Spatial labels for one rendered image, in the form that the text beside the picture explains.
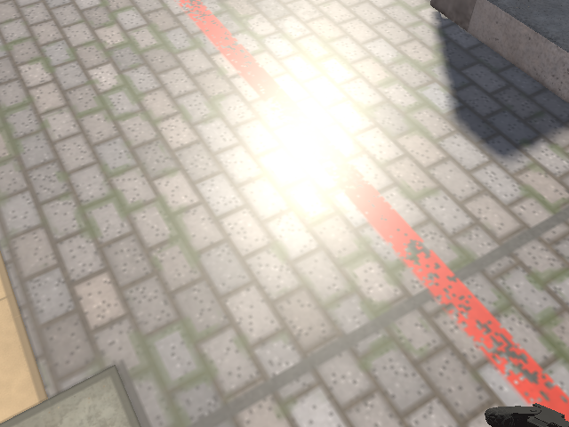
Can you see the right robot hand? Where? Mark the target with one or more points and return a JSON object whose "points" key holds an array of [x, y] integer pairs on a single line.
{"points": [[517, 416]]}

